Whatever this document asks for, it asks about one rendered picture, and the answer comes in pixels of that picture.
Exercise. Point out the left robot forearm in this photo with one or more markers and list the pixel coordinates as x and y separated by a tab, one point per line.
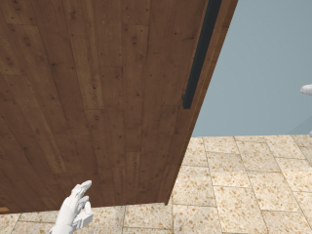
61	229

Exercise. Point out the left robot hand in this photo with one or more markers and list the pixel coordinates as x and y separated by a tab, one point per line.
70	209

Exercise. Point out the handle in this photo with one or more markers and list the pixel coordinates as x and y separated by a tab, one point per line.
201	51

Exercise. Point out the right robot hand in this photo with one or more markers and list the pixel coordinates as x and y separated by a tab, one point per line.
307	90

